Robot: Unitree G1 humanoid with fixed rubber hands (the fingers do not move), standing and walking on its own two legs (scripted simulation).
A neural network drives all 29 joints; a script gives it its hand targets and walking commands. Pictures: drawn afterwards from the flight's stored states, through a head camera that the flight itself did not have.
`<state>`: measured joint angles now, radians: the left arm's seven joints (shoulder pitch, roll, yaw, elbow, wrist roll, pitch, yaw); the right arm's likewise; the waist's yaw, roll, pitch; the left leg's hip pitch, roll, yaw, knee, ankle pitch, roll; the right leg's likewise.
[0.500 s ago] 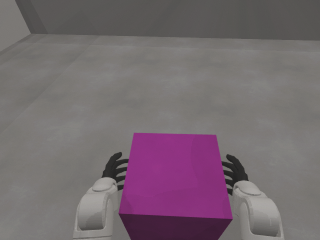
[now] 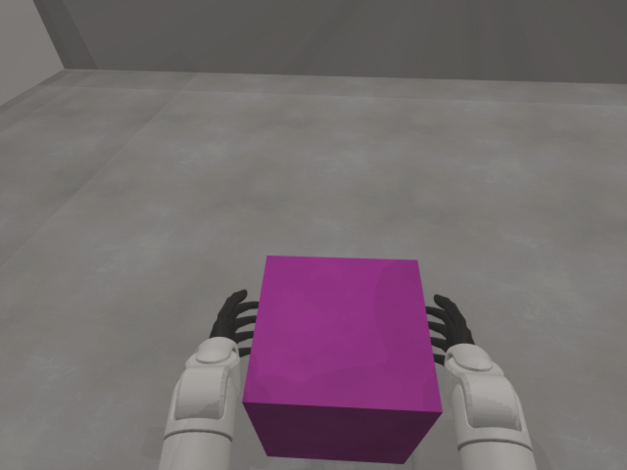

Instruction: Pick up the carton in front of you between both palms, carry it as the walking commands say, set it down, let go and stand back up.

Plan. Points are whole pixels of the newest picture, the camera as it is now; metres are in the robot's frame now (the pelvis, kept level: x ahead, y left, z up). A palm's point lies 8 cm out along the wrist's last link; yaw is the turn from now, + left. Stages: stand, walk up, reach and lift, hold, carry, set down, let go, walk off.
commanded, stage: carry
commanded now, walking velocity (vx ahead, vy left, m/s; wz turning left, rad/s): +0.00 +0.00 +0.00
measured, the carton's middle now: (338, 363) +0.31 +0.00 -0.04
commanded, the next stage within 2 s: hold in 0.54 s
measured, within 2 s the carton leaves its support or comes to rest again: neither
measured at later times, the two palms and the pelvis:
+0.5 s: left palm (219, 358) +0.27 +0.15 +0.04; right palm (458, 366) +0.27 -0.15 +0.03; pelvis -0.01 +0.00 +0.00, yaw +0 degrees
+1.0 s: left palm (213, 377) +0.24 +0.15 +0.05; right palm (463, 380) +0.25 -0.15 +0.03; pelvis -0.04 +0.00 +0.00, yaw +2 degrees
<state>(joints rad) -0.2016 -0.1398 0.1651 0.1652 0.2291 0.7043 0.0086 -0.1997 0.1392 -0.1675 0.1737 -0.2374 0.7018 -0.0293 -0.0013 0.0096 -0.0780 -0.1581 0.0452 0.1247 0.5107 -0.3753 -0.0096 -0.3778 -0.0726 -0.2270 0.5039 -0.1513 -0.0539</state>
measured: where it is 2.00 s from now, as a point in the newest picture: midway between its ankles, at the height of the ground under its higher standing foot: outside the picture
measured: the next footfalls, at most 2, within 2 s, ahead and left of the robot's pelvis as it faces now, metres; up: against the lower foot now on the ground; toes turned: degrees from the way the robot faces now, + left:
none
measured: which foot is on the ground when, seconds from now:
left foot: down 0.00-1.00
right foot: down 0.00-1.00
